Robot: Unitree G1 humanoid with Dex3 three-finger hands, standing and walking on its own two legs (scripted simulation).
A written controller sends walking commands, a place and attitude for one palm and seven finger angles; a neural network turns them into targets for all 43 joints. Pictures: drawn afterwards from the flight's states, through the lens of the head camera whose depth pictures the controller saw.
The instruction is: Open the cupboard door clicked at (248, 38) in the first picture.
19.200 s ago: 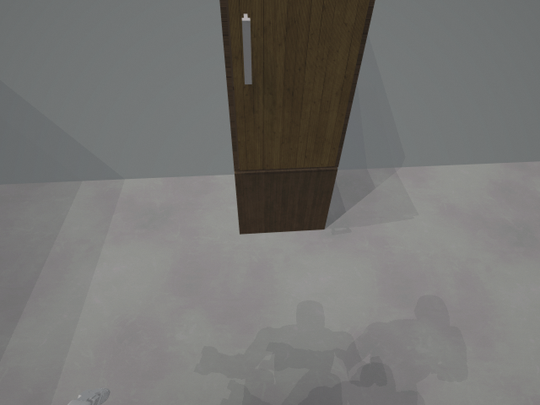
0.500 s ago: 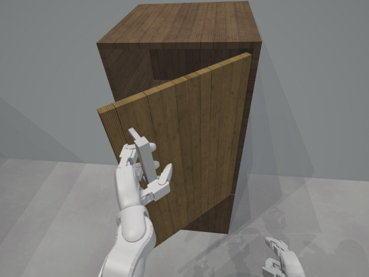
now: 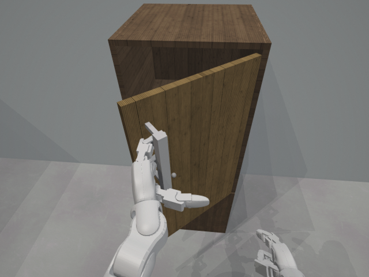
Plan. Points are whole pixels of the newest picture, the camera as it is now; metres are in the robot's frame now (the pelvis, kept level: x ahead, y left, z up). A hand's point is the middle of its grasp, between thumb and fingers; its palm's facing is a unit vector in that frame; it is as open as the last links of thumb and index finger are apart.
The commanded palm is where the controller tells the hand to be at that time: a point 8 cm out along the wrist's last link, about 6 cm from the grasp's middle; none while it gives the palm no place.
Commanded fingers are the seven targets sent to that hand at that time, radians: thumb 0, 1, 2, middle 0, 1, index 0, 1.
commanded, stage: open thumb and fingers to let go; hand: left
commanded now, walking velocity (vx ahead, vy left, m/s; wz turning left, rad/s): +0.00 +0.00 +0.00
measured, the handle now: (158, 158) +0.33 +0.09 +0.12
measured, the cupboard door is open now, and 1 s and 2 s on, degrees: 41 44 44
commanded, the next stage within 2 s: slide the hand sideways off the handle in 0.04 s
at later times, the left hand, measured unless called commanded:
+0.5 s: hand (174, 190) +0.25 +0.04 +0.13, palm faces -0.12 -0.99 +0.03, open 16.4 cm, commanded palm +0.21 +0.09 +0.12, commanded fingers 0.00 -0.50 0.30 -0.15 -0.30 -0.15 -0.30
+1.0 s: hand (154, 204) +0.22 +0.08 +0.12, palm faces -0.08 -1.00 +0.00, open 16.2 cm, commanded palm +0.18 +0.14 +0.12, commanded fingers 0.00 -0.50 0.30 -0.15 -0.30 -0.15 -0.30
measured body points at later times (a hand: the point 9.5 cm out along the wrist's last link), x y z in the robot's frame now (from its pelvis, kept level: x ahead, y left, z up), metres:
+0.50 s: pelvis -0.02 +0.02 +0.00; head -0.05 +0.00 +0.45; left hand +0.25 +0.10 +0.13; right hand +0.16 -0.19 -0.08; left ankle +0.04 +0.13 -0.73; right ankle -0.03 -0.11 -0.73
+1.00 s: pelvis +0.01 +0.00 +0.00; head -0.01 -0.02 +0.45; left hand +0.22 +0.13 +0.13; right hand +0.21 -0.20 -0.06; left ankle +0.04 +0.13 -0.73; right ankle -0.03 -0.11 -0.73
